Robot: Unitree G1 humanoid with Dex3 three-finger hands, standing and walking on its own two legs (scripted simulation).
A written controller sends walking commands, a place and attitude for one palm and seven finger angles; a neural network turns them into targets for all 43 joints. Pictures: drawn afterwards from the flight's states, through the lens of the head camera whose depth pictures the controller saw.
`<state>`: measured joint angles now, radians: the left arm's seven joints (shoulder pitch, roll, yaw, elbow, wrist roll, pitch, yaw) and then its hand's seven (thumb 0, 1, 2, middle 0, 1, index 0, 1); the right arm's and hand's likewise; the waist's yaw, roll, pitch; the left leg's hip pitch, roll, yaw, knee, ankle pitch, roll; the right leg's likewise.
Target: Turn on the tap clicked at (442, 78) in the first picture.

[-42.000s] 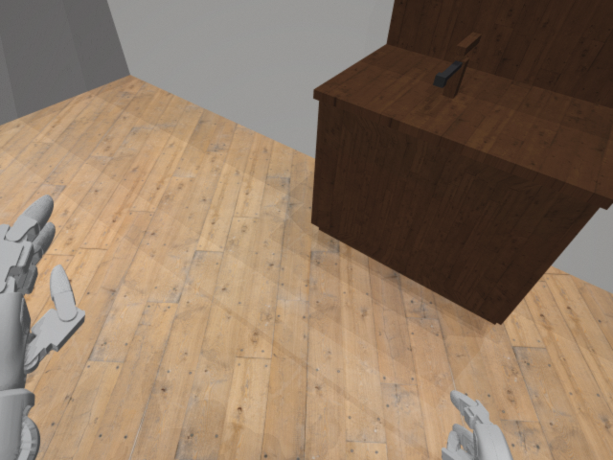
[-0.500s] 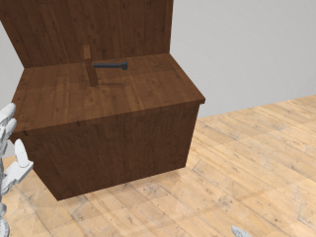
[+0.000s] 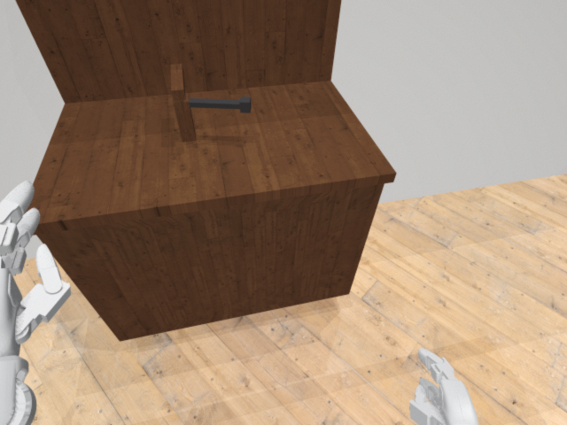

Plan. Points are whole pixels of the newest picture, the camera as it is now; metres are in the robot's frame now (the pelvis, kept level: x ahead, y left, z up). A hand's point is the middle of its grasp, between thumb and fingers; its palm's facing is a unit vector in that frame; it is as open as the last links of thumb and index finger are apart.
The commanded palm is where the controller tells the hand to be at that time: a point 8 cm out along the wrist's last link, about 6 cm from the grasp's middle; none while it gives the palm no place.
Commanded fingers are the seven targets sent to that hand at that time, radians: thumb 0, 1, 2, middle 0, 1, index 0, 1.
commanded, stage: stop stepping back and stand still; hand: left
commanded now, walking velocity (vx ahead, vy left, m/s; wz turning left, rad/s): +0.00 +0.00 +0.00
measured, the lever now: (245, 104) +0.80 +0.16 +0.04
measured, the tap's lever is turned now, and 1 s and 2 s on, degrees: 75 75 75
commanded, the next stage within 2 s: stand and check the lever's angle in 0.34 s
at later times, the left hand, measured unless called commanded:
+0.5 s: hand (72, 283) +0.22 +0.25 +0.16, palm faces +0.40 -0.86 -0.33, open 7.4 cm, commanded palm +0.17 +0.29 +0.18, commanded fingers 0.00 0.90 0.90 -0.20 -0.30 -0.20 -0.30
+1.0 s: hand (75, 285) +0.21 +0.24 +0.16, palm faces +0.40 -0.85 -0.35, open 7.4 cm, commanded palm +0.16 +0.28 +0.18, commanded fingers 0.00 0.90 0.90 -0.20 -0.30 -0.20 -0.30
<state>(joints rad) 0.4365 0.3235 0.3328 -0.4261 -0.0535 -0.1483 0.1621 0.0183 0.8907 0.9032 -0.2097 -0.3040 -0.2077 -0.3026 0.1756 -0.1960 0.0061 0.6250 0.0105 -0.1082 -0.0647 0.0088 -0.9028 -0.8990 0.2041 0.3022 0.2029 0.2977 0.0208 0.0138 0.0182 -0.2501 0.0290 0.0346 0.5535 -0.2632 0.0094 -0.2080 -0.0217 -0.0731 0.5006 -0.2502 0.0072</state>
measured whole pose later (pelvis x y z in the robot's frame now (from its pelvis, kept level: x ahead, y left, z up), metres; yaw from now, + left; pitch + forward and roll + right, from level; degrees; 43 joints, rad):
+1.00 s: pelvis +0.00 +0.00 +0.01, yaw -1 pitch -2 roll -1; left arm 0.46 0.33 0.30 -0.43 -0.06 -0.12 0.15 0.02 0.89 0.90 -0.21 -0.30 -0.21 -0.30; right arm 0.19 -0.20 0.01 0.62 0.00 -0.07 -0.08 0.01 -0.90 -0.90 0.21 0.30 0.20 0.30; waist 0.01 0.03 0.01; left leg -0.21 0.03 0.05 0.45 -0.21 0.01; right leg -0.17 -0.02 -0.06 0.38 -0.19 0.01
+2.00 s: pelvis +0.01 +0.01 +0.01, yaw -1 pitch -1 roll -1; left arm 0.46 0.34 0.31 -0.45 -0.06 -0.12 0.15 0.02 0.89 0.90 -0.21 -0.30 -0.21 -0.30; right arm 0.18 -0.20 0.02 0.61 0.00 -0.06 -0.08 0.01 -0.90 -0.90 0.21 0.30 0.20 0.30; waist 0.01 0.02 0.01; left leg -0.20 0.02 0.05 0.44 -0.22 0.02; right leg -0.15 -0.03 -0.06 0.37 -0.19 0.02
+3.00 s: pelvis +0.01 +0.00 +0.01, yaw +0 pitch -1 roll -1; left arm 0.47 0.34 0.31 -0.43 -0.06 -0.11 0.15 0.02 0.89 0.90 -0.21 -0.30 -0.21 -0.30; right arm 0.18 -0.21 0.01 0.61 0.00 -0.05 -0.08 0.01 -0.90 -0.90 0.21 0.30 0.20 0.30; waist 0.02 0.04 0.00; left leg -0.20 0.03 0.04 0.43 -0.21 0.01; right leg -0.15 -0.01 -0.06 0.36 -0.18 0.01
